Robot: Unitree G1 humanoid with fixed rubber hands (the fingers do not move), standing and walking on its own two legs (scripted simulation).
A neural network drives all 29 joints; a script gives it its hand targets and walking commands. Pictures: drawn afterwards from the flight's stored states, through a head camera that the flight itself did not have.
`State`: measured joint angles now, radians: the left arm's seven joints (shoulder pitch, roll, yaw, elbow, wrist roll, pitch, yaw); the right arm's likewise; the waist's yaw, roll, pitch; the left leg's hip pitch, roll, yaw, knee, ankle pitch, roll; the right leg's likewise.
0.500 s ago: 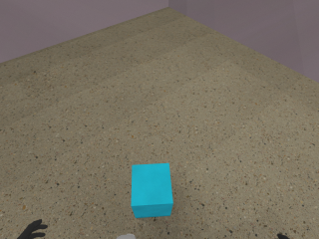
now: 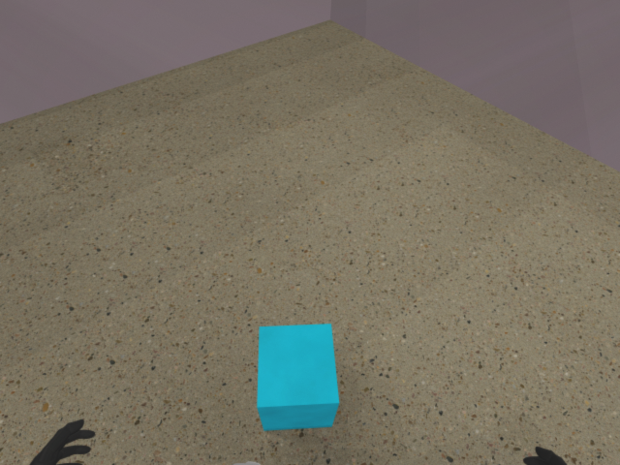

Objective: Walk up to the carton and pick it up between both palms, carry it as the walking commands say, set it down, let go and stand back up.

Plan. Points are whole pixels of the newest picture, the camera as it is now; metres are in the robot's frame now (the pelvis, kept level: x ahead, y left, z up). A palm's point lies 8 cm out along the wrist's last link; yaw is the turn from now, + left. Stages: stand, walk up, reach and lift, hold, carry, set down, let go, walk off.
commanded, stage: walk up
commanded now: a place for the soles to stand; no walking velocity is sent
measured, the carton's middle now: (296, 378) +0.44 +0.03 -0.62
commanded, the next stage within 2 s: none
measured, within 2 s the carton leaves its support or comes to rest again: neither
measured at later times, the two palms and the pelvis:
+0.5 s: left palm out of the picture +0.11 +0.33 -0.08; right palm out of the picture +0.10 -0.33 -0.08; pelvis +0.00 +0.00 +0.00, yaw +1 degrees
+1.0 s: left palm out of the picture +0.11 +0.32 -0.08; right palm out of the picture +0.10 -0.33 -0.08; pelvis +0.00 -0.01 +0.00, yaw +1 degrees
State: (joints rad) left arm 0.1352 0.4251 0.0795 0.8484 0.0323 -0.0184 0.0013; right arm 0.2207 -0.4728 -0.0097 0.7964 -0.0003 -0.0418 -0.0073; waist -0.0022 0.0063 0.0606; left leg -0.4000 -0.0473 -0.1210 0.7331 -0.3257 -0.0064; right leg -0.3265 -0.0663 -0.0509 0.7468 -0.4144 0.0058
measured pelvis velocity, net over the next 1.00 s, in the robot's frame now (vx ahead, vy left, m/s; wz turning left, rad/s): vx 0.00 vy -0.01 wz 0.02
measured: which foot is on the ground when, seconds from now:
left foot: down 0.00-1.00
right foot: down 0.00-1.00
